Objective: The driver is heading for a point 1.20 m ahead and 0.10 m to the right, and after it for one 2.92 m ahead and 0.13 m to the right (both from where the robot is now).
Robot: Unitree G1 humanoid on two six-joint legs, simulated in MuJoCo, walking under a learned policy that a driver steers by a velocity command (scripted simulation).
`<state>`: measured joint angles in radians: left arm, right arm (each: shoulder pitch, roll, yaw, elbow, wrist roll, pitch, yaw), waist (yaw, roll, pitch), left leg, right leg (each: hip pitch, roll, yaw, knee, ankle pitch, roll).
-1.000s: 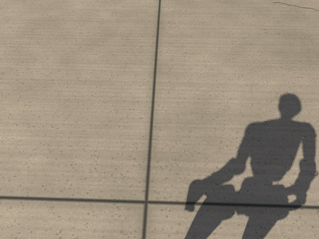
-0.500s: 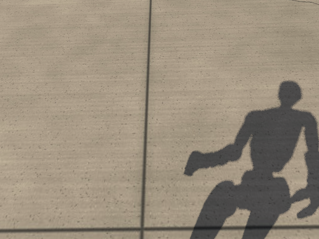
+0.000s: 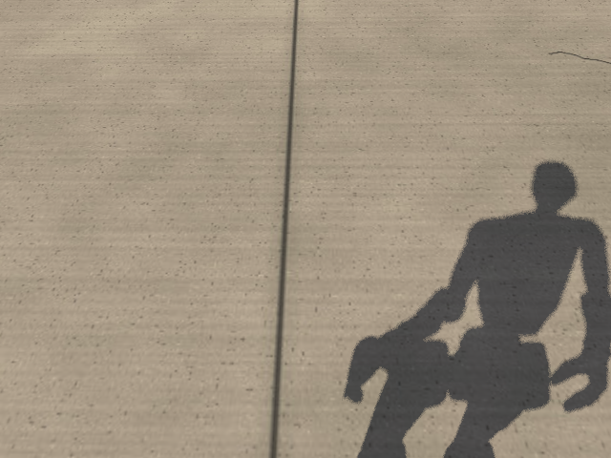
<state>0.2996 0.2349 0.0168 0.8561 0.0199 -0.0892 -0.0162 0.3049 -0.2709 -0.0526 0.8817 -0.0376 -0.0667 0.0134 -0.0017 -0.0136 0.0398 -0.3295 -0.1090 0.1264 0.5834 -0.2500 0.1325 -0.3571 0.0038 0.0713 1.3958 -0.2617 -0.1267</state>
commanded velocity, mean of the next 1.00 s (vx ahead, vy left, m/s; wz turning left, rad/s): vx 1.00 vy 0.00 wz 0.00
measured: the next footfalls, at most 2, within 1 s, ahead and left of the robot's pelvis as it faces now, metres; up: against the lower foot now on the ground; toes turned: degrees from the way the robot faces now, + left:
right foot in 0.34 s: +0.54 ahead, -0.10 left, +0.00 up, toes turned -3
left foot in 0.80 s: +0.99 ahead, +0.06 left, +0.00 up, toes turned +4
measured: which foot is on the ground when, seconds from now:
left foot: down 0.00-0.34, up 0.36-0.78, down 0.80-1.00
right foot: up 0.00-0.32, down 0.34-0.82, up 0.84-1.00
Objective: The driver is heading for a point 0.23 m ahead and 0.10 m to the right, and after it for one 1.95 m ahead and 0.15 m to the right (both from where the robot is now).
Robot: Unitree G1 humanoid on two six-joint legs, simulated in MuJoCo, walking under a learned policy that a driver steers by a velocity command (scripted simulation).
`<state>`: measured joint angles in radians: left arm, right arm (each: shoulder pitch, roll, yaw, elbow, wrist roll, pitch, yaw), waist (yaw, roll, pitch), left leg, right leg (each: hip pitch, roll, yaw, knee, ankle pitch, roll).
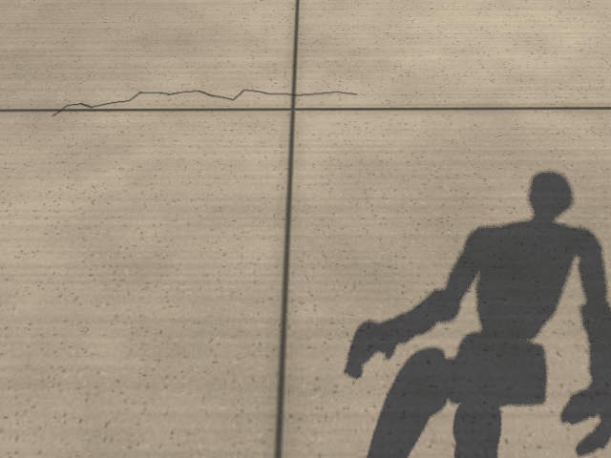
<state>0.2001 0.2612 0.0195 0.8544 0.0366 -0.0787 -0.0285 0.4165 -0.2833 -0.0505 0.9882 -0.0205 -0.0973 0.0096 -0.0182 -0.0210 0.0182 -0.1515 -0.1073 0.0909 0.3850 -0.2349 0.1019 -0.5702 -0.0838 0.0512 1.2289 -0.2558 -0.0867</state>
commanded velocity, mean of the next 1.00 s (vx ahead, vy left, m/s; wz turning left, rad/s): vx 1.00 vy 0.00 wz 0.00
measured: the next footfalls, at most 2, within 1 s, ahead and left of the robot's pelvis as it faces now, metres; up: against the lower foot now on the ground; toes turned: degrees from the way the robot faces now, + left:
right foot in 0.26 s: +0.48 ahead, -0.11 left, +0.00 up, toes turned -3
left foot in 0.72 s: +0.93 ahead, +0.05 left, +0.00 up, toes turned +3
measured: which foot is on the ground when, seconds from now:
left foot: down 0.00-0.24, up 0.26-0.70, down 0.72-1.00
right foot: up 0.00-0.24, down 0.26-0.74, up 0.76-1.00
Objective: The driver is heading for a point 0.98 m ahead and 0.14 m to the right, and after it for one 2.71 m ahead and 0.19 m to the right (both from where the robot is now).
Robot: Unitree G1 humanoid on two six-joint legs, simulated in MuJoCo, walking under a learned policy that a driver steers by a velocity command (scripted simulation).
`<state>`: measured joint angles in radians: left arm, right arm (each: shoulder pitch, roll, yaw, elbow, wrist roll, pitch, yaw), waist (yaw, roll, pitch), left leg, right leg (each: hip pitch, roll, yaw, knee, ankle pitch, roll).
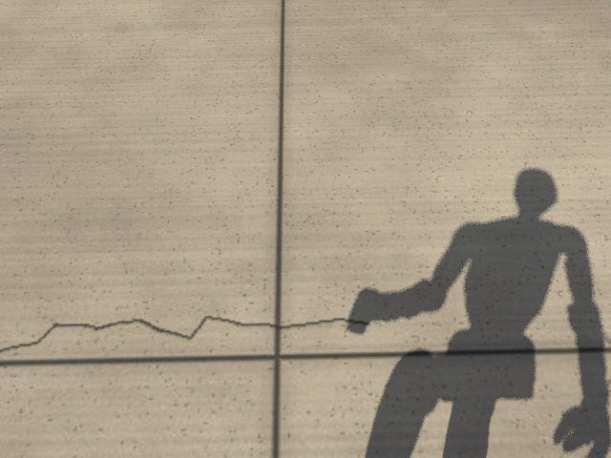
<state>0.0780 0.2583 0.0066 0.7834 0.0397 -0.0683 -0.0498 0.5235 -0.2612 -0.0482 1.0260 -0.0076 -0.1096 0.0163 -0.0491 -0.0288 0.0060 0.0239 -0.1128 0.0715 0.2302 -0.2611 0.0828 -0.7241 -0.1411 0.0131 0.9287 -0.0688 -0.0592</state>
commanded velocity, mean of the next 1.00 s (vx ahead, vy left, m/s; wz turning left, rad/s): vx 1.00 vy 0.00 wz -0.10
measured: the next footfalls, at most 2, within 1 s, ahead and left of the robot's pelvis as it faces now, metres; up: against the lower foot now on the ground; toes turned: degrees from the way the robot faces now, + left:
right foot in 0.18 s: +0.41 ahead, -0.12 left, +0.00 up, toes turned -3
left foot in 0.64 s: +0.86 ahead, +0.06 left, +0.00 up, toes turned +3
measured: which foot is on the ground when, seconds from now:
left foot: down 0.00-0.20, up 0.22-0.62, down 0.64-1.00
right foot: up 0.00-0.16, down 0.18-0.66, up 0.68-1.00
